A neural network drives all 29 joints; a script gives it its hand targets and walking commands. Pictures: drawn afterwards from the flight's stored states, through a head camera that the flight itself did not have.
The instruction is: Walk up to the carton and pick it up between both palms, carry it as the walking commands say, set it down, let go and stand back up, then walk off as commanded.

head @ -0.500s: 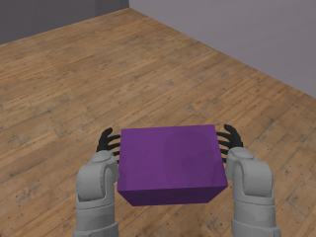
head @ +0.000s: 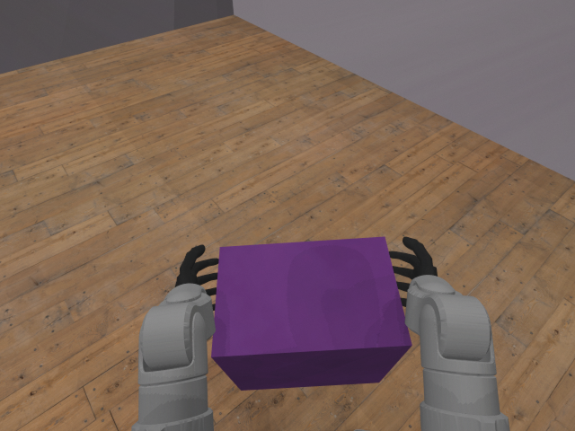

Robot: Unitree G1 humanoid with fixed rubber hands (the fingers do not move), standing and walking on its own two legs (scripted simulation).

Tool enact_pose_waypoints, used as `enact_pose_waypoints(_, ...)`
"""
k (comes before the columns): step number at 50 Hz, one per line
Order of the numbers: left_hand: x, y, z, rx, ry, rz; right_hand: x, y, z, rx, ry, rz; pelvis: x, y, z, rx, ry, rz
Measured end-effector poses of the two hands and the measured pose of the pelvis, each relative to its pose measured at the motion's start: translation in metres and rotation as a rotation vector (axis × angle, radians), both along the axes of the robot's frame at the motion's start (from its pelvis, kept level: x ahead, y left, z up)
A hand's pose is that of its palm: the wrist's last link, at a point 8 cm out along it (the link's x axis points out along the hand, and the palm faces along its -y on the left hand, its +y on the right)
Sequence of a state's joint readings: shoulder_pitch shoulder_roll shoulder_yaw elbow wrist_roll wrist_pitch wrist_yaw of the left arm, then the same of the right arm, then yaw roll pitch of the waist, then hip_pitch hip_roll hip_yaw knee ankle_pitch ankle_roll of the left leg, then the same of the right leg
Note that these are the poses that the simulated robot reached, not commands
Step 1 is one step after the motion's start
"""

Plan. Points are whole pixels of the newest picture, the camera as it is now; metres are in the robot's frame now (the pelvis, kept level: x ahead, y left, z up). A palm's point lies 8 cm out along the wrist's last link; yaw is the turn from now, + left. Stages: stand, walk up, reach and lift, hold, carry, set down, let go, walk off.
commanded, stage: carry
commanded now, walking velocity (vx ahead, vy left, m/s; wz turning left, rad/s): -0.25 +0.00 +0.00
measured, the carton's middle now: (306, 320) +0.29 +0.00 -0.02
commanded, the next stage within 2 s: none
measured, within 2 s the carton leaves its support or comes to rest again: neither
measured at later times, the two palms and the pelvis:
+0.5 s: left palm out of the picture +0.12 +0.13 +0.08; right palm out of the picture +0.10 -0.17 +0.09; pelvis -0.18 +0.00 +0.00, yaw +0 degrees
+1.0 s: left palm out of the picture -0.08 +0.12 +0.08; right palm out of the picture -0.09 -0.18 +0.07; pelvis -0.37 -0.01 +0.00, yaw -1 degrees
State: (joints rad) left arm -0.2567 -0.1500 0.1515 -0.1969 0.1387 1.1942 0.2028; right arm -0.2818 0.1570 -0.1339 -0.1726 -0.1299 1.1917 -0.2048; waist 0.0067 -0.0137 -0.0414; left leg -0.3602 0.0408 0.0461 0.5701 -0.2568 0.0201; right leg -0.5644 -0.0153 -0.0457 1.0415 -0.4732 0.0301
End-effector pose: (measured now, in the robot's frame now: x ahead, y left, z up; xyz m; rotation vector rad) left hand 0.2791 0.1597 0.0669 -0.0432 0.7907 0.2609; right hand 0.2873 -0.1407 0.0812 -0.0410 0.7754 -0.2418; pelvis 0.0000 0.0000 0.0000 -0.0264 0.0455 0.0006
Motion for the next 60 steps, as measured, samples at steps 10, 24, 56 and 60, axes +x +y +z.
enact_pose_waypoints(10, -0.068, -0.017, 0.02, 0.044, -0.064, 0.042, -0.063, -0.017, -0.001, 0.058, -0.064, 0.024, -0.075, -0.016, -0.008, 0.003, 0.023, -0.017)
enact_pose_waypoints(24, -0.151, -0.035, 0.019, 0.029, -0.047, -0.082, -0.18, -0.034, 0.005, 0.053, -0.051, -0.11, -0.176, -0.006, 0.001, 0.063, 0.025, -0.015)
enact_pose_waypoints(56, -0.389, -0.043, 0.022, 0.059, -0.027, -0.09, -0.42, -0.042, -0.001, 0.082, -0.033, -0.118, -0.412, -0.011, 0.004, 0.07, 0.014, -0.018)
enact_pose_waypoints(60, -0.418, -0.027, 0.02, 0.04, -0.044, -0.062, -0.44, -0.027, 0.004, 0.068, -0.051, -0.094, -0.443, -0.003, 0.002, 0.069, 0.029, -0.005)
